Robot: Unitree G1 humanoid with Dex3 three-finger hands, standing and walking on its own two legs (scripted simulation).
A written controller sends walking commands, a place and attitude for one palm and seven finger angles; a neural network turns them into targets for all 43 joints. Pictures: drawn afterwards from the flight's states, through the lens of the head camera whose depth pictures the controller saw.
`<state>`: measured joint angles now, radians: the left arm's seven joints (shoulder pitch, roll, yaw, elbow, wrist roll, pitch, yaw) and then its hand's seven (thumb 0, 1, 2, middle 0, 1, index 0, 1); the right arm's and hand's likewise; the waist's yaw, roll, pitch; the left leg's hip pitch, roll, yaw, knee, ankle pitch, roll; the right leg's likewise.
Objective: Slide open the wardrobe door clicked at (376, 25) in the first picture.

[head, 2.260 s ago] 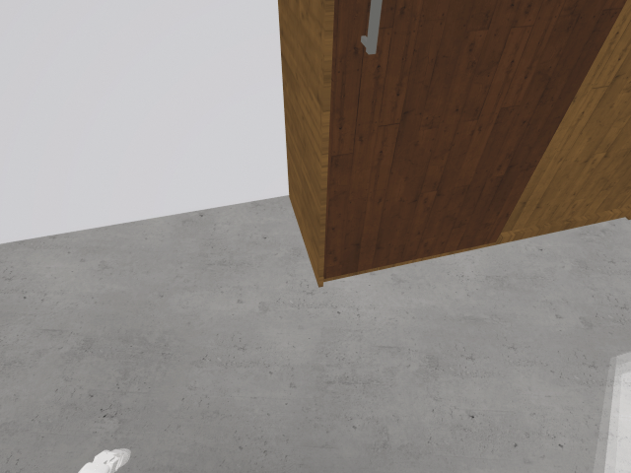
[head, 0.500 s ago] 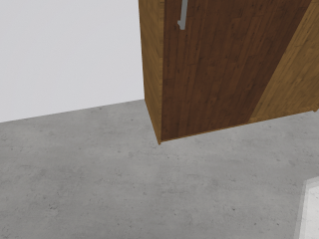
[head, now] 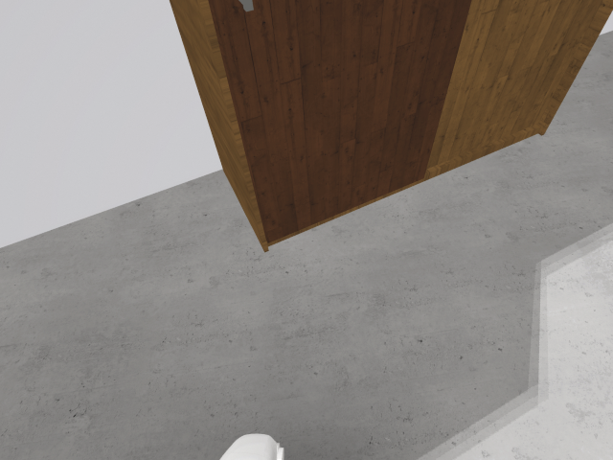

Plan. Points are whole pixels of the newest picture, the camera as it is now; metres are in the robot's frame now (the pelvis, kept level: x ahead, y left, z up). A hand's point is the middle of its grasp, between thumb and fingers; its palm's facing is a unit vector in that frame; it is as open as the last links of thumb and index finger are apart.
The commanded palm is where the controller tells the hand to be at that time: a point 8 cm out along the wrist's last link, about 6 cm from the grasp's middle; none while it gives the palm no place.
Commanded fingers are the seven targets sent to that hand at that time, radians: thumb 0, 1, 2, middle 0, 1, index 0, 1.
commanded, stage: walk to a spot facing it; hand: left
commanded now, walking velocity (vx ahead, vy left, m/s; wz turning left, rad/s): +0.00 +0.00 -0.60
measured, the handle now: out of the picture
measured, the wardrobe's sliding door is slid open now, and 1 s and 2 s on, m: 0.00 0.00 0.00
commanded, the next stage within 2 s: none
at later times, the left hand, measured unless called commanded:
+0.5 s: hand out of the picture +0.08 +0.27 -0.16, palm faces -0.19 -0.96 -0.22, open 7.4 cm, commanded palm none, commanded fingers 0.00 0.90 0.90 -0.20 -0.30 -0.20 -0.30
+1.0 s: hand (247, 418) +0.19 +0.12 -0.14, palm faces -0.64 -0.75 -0.16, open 7.4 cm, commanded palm none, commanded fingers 0.00 0.90 0.90 -0.20 -0.30 -0.20 -0.30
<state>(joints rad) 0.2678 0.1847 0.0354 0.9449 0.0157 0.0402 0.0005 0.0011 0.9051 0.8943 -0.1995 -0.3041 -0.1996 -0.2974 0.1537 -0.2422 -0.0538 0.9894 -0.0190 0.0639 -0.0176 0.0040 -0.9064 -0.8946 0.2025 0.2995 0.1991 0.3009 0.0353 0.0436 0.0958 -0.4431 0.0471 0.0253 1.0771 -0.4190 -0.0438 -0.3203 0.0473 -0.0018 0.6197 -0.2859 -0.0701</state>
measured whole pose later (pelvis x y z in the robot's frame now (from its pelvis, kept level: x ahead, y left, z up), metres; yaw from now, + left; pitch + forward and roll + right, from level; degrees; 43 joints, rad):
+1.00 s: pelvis -0.02 +0.05 +0.02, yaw -37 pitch +1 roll -1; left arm 0.12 0.20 0.08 0.93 0.03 0.07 -0.06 0.01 0.91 0.90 -0.19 -0.30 -0.19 -0.30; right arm 0.47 -0.20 -0.05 1.06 -0.04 -0.03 -0.02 0.00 -0.91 -0.89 0.20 0.30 0.20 0.30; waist -0.08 0.01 0.03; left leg -0.08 0.12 0.35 0.39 -0.31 -0.01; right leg -0.46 -0.10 -0.09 0.78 -0.32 0.04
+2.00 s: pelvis +0.32 -0.17 +0.01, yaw -57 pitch -2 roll -2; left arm 0.22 0.18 0.10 1.04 0.03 0.05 -0.02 0.00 0.91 0.90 -0.19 -0.30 -0.19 -0.30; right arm 0.49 -0.09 -0.02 1.12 -0.02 -0.08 -0.05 0.00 -0.92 -0.90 0.20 0.30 0.20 0.30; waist -0.02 -0.02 0.01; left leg 0.02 0.01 0.37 0.35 -0.36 0.08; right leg -0.64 -0.08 -0.08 1.07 -0.11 0.02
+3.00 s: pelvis +0.44 -0.30 +0.01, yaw -47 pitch +2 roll -2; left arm 0.15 0.24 0.09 0.94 0.01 0.05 0.02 0.00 0.91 0.90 -0.19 -0.30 -0.19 -0.30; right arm 0.24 -0.18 -0.06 0.94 -0.03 0.02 0.00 0.00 -0.91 -0.89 0.20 0.30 0.20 0.30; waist -0.02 0.01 0.06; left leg -0.33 -0.01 -0.03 0.46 -0.16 0.04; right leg -0.46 -0.08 0.00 1.00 -0.41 0.10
